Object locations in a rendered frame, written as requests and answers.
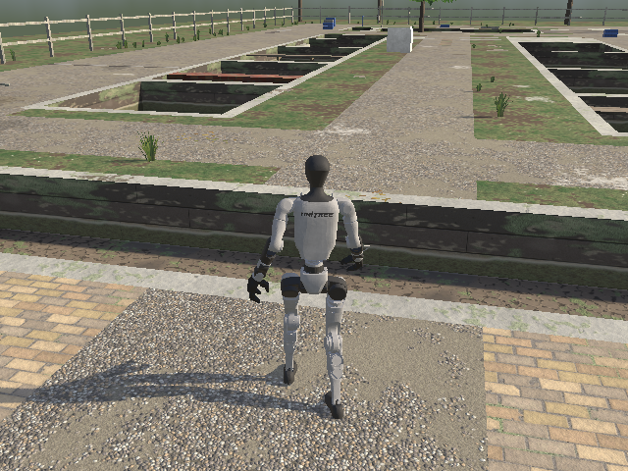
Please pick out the robot left forearm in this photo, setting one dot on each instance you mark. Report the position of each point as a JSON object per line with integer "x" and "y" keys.
{"x": 264, "y": 262}

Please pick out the robot right forearm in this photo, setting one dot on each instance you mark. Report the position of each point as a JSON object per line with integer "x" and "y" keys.
{"x": 357, "y": 253}

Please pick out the right robot upper arm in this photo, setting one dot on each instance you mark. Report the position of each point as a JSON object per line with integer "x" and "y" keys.
{"x": 350, "y": 222}

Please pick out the robot left hand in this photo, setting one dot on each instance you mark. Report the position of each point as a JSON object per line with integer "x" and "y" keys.
{"x": 252, "y": 288}

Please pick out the robot right hand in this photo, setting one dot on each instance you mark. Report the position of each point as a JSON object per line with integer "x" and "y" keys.
{"x": 356, "y": 266}

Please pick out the left robot shin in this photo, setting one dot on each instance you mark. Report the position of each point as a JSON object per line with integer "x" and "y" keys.
{"x": 290, "y": 338}

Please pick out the robot right thigh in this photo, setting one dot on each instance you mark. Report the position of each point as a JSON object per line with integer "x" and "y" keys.
{"x": 337, "y": 290}

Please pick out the left robot upper arm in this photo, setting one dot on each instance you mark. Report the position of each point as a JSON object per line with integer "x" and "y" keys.
{"x": 284, "y": 207}

